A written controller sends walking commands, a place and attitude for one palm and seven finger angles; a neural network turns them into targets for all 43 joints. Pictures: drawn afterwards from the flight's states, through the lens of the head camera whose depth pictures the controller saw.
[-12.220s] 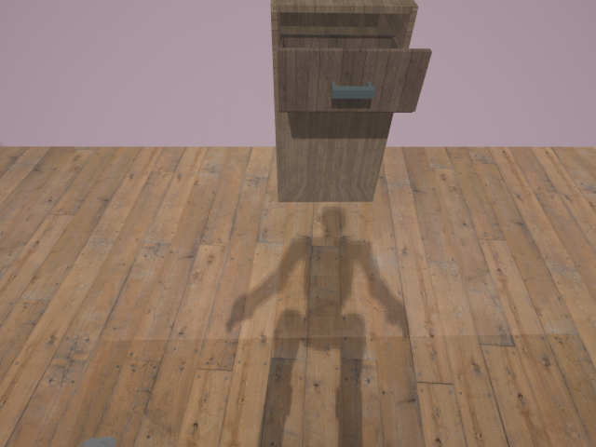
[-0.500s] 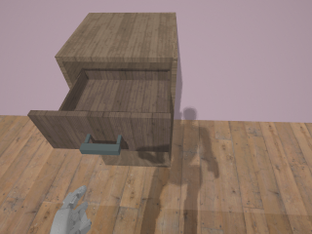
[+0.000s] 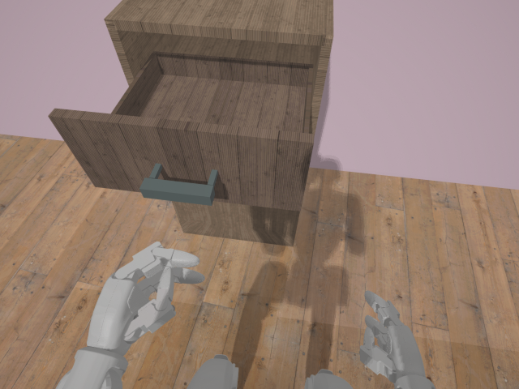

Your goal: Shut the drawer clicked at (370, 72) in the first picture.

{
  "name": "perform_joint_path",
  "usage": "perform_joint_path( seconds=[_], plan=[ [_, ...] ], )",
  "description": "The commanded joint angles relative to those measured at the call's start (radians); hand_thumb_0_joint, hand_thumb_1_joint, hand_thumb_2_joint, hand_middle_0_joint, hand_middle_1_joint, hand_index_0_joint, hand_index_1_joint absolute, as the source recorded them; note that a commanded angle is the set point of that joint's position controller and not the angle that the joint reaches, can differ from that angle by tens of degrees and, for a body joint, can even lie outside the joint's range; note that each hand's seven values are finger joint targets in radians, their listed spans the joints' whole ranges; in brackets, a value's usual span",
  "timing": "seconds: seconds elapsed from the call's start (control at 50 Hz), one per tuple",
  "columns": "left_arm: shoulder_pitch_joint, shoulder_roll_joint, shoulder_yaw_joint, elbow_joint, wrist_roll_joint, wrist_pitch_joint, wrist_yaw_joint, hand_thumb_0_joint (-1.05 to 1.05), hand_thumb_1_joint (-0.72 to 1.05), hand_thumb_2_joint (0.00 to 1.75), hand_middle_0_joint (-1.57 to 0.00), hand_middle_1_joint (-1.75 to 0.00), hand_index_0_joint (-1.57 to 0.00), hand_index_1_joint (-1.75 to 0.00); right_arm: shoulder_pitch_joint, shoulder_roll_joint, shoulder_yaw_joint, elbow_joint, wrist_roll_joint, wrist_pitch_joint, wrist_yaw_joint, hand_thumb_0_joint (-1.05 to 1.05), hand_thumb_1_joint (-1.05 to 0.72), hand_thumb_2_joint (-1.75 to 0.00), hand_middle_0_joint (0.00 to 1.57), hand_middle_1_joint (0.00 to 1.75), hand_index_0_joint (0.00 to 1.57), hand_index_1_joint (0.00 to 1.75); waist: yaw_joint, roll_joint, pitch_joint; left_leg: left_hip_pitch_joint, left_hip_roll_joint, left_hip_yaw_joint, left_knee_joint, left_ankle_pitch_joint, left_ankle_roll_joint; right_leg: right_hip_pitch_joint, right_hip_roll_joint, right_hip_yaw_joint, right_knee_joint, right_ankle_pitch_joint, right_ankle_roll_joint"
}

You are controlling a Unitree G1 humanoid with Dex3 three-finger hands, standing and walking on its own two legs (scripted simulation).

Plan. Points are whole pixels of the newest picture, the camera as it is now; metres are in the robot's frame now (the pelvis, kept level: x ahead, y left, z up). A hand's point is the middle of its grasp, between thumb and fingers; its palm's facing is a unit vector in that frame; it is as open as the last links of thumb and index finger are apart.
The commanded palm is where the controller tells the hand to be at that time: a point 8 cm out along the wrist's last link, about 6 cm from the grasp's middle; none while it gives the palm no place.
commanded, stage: raise the hand and make a fist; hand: left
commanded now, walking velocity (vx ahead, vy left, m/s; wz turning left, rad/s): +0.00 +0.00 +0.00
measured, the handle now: (181, 181) +0.42 +0.18 +0.06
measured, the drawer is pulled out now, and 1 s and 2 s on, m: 0.28 0.28 0.28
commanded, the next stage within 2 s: bring the fist close to the handle in 1.22 s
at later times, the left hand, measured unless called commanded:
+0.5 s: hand (159, 286) +0.22 +0.14 +0.12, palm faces -0.02 -1.00 -0.04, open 3.1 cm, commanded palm +0.19 +0.19 +0.13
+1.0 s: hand (154, 267) +0.23 +0.14 +0.15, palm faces -0.03 -1.00 -0.05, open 3.3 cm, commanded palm +0.20 +0.20 +0.16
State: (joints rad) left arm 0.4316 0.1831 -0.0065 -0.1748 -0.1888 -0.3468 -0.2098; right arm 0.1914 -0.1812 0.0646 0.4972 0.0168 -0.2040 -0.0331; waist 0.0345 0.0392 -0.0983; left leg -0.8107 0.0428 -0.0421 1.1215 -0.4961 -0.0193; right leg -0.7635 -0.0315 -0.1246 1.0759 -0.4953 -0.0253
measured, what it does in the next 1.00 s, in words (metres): stands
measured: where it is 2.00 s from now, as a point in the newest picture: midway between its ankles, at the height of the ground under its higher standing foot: outside the picture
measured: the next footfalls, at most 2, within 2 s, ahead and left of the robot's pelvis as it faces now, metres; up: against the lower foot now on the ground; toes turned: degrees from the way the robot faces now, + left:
none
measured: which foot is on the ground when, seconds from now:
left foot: down 0.00-1.00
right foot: down 0.00-1.00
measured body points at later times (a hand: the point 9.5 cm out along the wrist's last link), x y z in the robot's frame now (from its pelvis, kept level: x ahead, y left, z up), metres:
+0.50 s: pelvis +0.03 +0.01 +0.03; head +0.06 +0.00 +0.48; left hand +0.22 +0.20 +0.12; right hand +0.22 -0.23 -0.03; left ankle +0.04 +0.13 -0.66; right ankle +0.03 -0.11 -0.66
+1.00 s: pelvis +0.04 +0.00 +0.05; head +0.05 -0.02 +0.50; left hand +0.22 +0.20 +0.16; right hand +0.23 -0.22 -0.02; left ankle +0.04 +0.13 -0.66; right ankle +0.03 -0.11 -0.66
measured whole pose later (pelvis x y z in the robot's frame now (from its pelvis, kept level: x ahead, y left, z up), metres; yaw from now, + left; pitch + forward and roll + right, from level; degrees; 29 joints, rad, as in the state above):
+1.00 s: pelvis +0.04 +0.00 +0.05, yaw +0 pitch +4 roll -1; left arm 0.57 0.19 0.03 -0.39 -0.21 -0.14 -0.15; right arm 0.26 -0.23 0.04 0.53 0.03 -0.24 -0.05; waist 0.02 0.05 -0.09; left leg -0.46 0.03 0.00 0.82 -0.44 -0.01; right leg -0.44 -0.03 -0.09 0.80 -0.44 -0.01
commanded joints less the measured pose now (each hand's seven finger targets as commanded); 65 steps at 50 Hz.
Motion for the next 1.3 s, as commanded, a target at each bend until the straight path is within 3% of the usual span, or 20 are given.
perform_joint_path(
  seconds=[0.0,0.06,0.14,0.16,0.2,0.24,0.26,0.34,0.36,0.5,0.52,0.56,0.6,0.66,0.74,0.86,0.92,0.96,1.0,1.28],
  plan=[
    [0.067,0.087,0.107,-0.217,-0.021,0.067,0.033,0.00,0.90,0.90,-0.90,-1.06,-0.90,-1.06,-0.051,-0.144,-0.093,-0.188,0.017,-0.045,-0.026,0.00,-0.90,-0.90,0.20,0.30,0.20,0.30,-0.007,-0.038,-0.218,0.159,-0.043,0.021,-0.250,0.152,0.042,0.210,0.020,0.096,-0.274,0.063,0.010],
    [0.100,0.082,0.127,-0.250,-0.022,0.059,0.095,0.00,0.90,0.90,-0.96,-1.12,-0.96,-1.12,-0.063,-0.131,-0.092,-0.178,0.011,-0.044,-0.025,0.00,-0.90,-0.90,0.20,0.30,0.20,0.30,-0.002,-0.103,-0.180,0.170,-0.036,0.020,-0.277,0.201,0.042,0.230,0.028,0.065,-0.266,0.138,0.013],
    [0.134,0.046,0.075,-0.311,-0.008,-0.019,0.121,0.00,0.90,0.90,-1.04,-1.21,-1.04,-1.21,-0.033,-0.138,-0.096,-0.165,0.005,-0.067,-0.010,0.00,-0.90,-0.90,0.20,0.30,0.20,0.30,-0.023,-0.037,-0.136,0.196,-0.036,0.033,-0.288,0.198,0.039,0.199,0.026,0.057,-0.265,0.148,0.011],
    [0.125,0.063,0.072,-0.320,0.003,-0.033,0.123,0.00,0.90,0.90,-1.06,-1.23,-1.06,-1.23,-0.037,-0.147,-0.097,-0.163,0.003,-0.071,-0.008,0.00,-0.90,-0.90,0.20,0.30,0.20,0.30,-0.031,-0.060,-0.131,0.195,-0.035,0.031,-0.285,0.196,0.043,0.194,0.027,0.059,-0.268,0.142,0.012],
    [0.143,0.050,0.049,-0.335,0.003,-0.051,0.112,0.00,0.90,0.90,-1.10,-1.27,-1.10,-1.27,-0.021,-0.151,-0.102,-0.162,0.004,-0.084,-0.005,0.00,-0.90,-0.90,0.20,0.30,0.20,0.30,-0.033,-0.019,-0.134,0.210,-0.037,0.034,-0.289,0.193,0.040,0.195,0.023,0.063,-0.271,0.139,0.010],
    [0.141,0.040,0.026,-0.346,0.003,-0.056,0.101,0.00,0.90,0.90,-1.14,-1.32,-1.14,-1.32,-0.015,-0.158,-0.104,-0.165,0.008,-0.092,-0.006,0.00,-0.90,-0.90,0.20,0.30,0.20,0.30,-0.044,-0.025,-0.127,0.224,-0.037,0.034,-0.293,0.190,0.041,0.188,0.023,0.060,-0.278,0.143,0.012],
    [0.151,0.057,0.043,-0.336,0.005,-0.049,0.105,0.00,0.90,0.90,-1.16,-1.34,-1.16,-1.34,-0.017,-0.160,-0.105,-0.160,0.007,-0.088,-0.007,0.00,-0.90,-0.90,0.20,0.30,0.20,0.30,-0.044,-0.055,-0.115,0.213,-0.037,0.032,-0.294,0.181,0.043,0.197,0.022,0.069,-0.290,0.129,0.013],
    [0.157,0.067,0.051,-0.397,0.008,-0.034,0.109,0.00,0.90,0.90,-1.24,-1.43,-1.24,-1.43,-0.005,-0.157,-0.108,-0.169,0.012,-0.085,-0.009,0.00,-0.90,-0.90,0.20,0.30,0.20,0.30,-0.032,0.000,-0.150,0.272,-0.036,0.031,-0.312,0.247,0.042,0.229,0.024,0.051,-0.276,0.218,0.009],
    [0.172,0.079,0.064,-0.397,0.015,-0.024,0.117,0.00,0.90,0.90,-1.26,-1.45,-1.26,-1.45,-0.010,-0.157,-0.108,-0.167,0.009,-0.078,-0.010,0.00,-0.90,-0.90,0.20,0.30,0.20,0.30,-0.027,-0.022,-0.151,0.276,-0.035,0.032,-0.314,0.266,0.045,0.244,0.025,0.053,-0.279,0.242,0.011],
    [0.141,0.043,0.020,-0.427,0.012,0.034,0.099,0.00,0.90,0.90,-1.40,-1.60,-1.40,-1.60,-0.008,-0.151,-0.089,-0.187,0.014,-0.061,-0.006,0.00,-0.90,-0.90,0.20,0.30,0.20,0.30,-0.031,-0.011,-0.119,0.329,-0.034,0.031,-0.340,0.325,0.044,0.282,0.027,0.044,-0.301,0.328,0.014],
    [0.134,0.049,0.023,-0.437,0.009,0.043,0.094,0.00,0.90,0.90,-1.40,-1.60,-1.40,-1.60,-0.009,-0.149,-0.088,-0.188,0.016,-0.063,-0.006,0.00,-0.90,-0.90,0.20,0.30,0.20,0.30,-0.030,-0.001,-0.123,0.338,-0.034,0.030,-0.345,0.323,0.043,0.289,0.026,0.044,-0.305,0.326,0.013],
    [0.159,0.068,0.045,-0.413,0.014,0.071,0.090,0.00,0.90,0.90,-1.40,-1.60,-1.40,-1.60,-0.019,-0.150,-0.085,-0.184,0.017,-0.057,-0.007,0.00,-0.90,-0.90,0.20,0.30,0.20,0.30,-0.027,-0.046,-0.105,0.337,-0.033,0.032,-0.350,0.328,0.048,0.306,0.027,0.047,-0.321,0.341,0.016],
    [0.120,0.060,0.033,-0.444,0.009,0.087,0.082,0.00,0.90,0.90,-1.40,-1.60,-1.40,-1.60,-0.025,-0.148,-0.077,-0.193,0.019,-0.059,-0.007,0.00,-0.90,-0.90,0.20,0.30,0.20,0.30,-0.027,-0.013,-0.092,0.350,-0.035,0.031,-0.363,0.309,0.046,0.305,0.024,0.047,-0.332,0.325,0.016],
    [0.121,0.068,0.053,-0.452,0.005,0.105,0.087,0.00,0.90,0.90,-1.40,-1.60,-1.40,-1.60,-0.033,-0.144,-0.073,-0.183,0.020,-0.061,-0.010,0.00,-0.90,-0.90,0.20,0.30,0.20,0.30,-0.025,-0.037,-0.087,0.369,-0.032,0.028,-0.374,0.323,0.047,0.325,0.024,0.045,-0.345,0.338,0.016],
    [0.095,0.084,0.074,-0.484,-0.008,0.122,0.079,0.00,0.90,0.90,-1.40,-1.60,-1.40,-1.60,-0.029,-0.142,-0.067,-0.178,0.021,-0.071,-0.011,0.00,-0.90,-0.90,0.20,0.30,0.20,0.30,-0.023,-0.022,-0.095,0.391,-0.035,0.030,-0.386,0.336,0.045,0.348,0.021,0.047,-0.362,0.363,0.019],
    [0.132,0.083,0.103,-0.416,-0.026,0.148,0.059,0.00,0.90,0.90,-1.40,-1.60,-1.40,-1.60,-0.048,-0.147,-0.068,-0.149,0.023,-0.086,-0.018,0.00,-0.90,-0.90,0.20,0.30,0.20,0.30,-0.014,-0.067,-0.067,0.389,-0.040,0.033,-0.403,0.334,0.047,0.378,0.018,0.054,-0.398,0.375,0.022],
    [0.104,0.067,0.076,-0.438,-0.031,0.146,0.046,0.00,0.90,0.90,-1.40,-1.60,-1.40,-1.60,-0.041,-0.149,-0.067,-0.154,0.024,-0.095,-0.016,0.00,-0.90,-0.90,0.20,0.30,0.20,0.30,-0.019,-0.046,-0.061,0.398,-0.043,0.035,-0.416,0.321,0.045,0.373,0.017,0.052,-0.404,0.354,0.023],
    [0.101,0.104,0.117,-0.438,-0.030,0.137,0.056,0.00,0.90,0.90,-1.40,-1.60,-1.40,-1.60,-0.051,-0.151,-0.071,-0.144,0.023,-0.102,-0.019,0.00,-0.90,-0.90,0.20,0.30,0.20,0.30,-0.012,-0.055,-0.055,0.392,-0.043,0.035,-0.417,0.307,0.046,0.376,0.017,0.059,-0.415,0.329,0.022],
    [0.111,0.094,0.117,-0.453,-0.031,0.123,0.056,0.00,0.90,0.90,-1.40,-1.60,-1.40,-1.60,-0.037,-0.147,-0.073,-0.144,0.023,-0.110,-0.016,0.00,-0.90,-0.90,0.20,0.30,0.20,0.30,-0.011,-0.028,-0.085,0.415,-0.044,0.040,-0.419,0.324,0.046,0.385,0.018,0.057,-0.410,0.348,0.020],
    [0.094,0.094,0.136,-0.395,-0.054,0.104,0.027,0.00,0.90,0.90,-1.40,-1.60,-1.40,-1.60,-0.049,-0.154,-0.075,-0.117,0.025,-0.137,-0.017,0.00,-0.90,-0.90,0.20,0.30,0.20,0.30,-0.017,-0.044,-0.053,0.405,-0.046,0.043,-0.429,0.302,0.046,0.383,0.018,0.068,-0.437,0.323,0.024]
  ],
)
